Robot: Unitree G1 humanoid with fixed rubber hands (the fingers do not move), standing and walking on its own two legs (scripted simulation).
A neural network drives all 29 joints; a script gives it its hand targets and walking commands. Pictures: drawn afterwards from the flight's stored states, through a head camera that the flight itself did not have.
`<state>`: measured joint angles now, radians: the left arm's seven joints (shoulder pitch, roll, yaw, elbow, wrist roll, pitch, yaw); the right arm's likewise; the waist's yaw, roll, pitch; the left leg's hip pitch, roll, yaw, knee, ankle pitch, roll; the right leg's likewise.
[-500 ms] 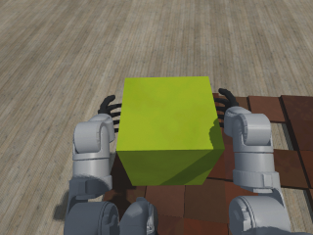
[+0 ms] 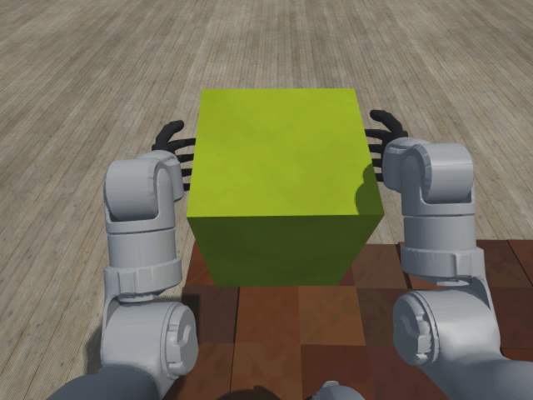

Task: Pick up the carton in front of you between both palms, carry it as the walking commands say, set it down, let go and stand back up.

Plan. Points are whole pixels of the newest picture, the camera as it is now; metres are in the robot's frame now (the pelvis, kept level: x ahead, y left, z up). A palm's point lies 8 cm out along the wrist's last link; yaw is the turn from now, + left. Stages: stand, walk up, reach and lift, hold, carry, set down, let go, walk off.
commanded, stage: carry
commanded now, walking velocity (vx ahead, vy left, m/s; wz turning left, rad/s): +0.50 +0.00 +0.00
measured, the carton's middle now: (277, 198) +0.39 -0.01 +0.11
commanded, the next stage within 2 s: none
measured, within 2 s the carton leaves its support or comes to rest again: neither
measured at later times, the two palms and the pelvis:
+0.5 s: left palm (204, 101) +0.65 +0.11 +0.13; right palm (350, 100) +0.63 -0.18 +0.12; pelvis +0.28 -0.02 +0.01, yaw +0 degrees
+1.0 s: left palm (213, 18) +0.97 +0.10 +0.17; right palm (325, 13) +0.99 -0.20 +0.17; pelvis +0.60 -0.08 +0.02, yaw +1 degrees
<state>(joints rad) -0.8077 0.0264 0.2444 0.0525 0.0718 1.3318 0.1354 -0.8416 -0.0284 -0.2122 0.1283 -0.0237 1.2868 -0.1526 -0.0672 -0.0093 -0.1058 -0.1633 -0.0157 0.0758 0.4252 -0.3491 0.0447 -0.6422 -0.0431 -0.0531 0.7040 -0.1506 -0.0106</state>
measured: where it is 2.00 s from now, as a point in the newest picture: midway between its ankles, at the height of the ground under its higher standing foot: (266, 187)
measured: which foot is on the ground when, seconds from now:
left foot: down 0.00-0.08, up 0.10-0.36, down 0.38-0.76, up 0.78-1.00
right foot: up 0.00-0.02, down 0.04-0.40, up 0.42-0.72, down 0.74-1.00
